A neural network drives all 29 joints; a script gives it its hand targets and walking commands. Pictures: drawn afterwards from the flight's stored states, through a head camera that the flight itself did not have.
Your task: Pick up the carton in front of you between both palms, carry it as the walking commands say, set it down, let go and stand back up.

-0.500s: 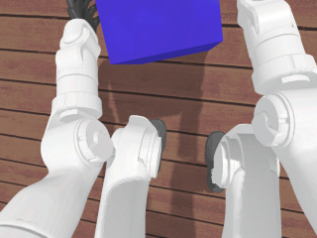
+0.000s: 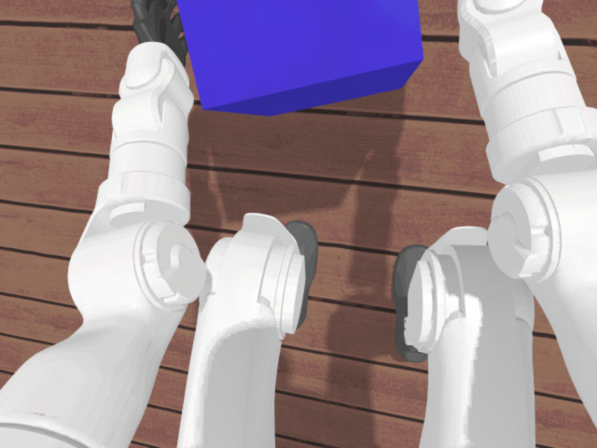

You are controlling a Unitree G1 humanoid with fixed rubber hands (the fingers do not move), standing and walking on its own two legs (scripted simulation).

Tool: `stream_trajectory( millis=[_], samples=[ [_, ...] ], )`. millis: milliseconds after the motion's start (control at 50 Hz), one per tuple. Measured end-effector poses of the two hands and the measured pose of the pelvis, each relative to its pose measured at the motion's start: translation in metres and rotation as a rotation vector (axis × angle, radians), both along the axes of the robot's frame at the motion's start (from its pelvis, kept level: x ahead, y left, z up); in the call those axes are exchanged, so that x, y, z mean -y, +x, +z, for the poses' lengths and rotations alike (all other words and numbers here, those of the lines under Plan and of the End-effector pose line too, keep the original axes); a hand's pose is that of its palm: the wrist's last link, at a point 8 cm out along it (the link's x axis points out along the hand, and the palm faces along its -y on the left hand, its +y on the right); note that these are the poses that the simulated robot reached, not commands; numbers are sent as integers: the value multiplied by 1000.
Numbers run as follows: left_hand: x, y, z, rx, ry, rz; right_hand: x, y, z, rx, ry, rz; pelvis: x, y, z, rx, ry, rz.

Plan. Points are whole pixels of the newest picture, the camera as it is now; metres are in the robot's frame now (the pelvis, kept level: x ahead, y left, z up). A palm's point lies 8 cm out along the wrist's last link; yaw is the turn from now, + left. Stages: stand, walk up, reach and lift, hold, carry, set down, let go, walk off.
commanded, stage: set down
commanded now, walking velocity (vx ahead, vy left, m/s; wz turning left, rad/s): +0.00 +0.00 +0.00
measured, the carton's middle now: (308, 10) +0.55 +0.06 -0.24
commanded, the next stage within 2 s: let go in 1.24 s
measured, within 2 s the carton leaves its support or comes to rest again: neither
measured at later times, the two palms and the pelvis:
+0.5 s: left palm (98, 48) +0.49 +0.22 -0.08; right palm out of the picture +0.57 -0.14 -0.08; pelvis -0.02 +0.01 +0.04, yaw -1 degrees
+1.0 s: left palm out of the picture +0.48 +0.23 +0.07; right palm out of the picture +0.57 -0.16 +0.07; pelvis +0.01 +0.00 +0.17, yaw -2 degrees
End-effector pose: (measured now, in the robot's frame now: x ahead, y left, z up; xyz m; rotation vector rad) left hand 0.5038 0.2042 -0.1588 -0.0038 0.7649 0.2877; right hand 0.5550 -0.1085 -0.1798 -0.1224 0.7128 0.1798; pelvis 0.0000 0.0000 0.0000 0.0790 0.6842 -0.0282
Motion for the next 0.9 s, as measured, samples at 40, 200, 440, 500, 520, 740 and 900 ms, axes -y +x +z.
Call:
stream_trajectory(
  millis=[40,200,440,500,520,740,900],
  samples=[
    [-1,-12,-11,-42,7,7,15,-10,-13,-25,-35,-33,0,-2,1,13,-2,-2],
    [-19,-28,-17,-6,15,58,57,-10,-5,14,-78,-95,0,-14,-3,65,-6,-12],
    [-16,-16,55,112,-6,64,30,20,81,79,-68,-91,-5,-19,22,50,-25,3],
    [-17,-18,78,109,-5,64,31,17,102,63,-74,-98,-6,-17,40,19,-30,9],
    [-17,-18,86,108,-5,64,32,17,108,59,-75,-100,-6,-16,46,7,-31,10],
    [-15,-15,152,117,3,59,51,18,173,65,-69,-97,-9,-6,103,-101,-34,2],
    [-20,-19,201,123,10,64,52,18,218,68,-66,-80,-5,1,145,-134,-28,-3]
  ],
)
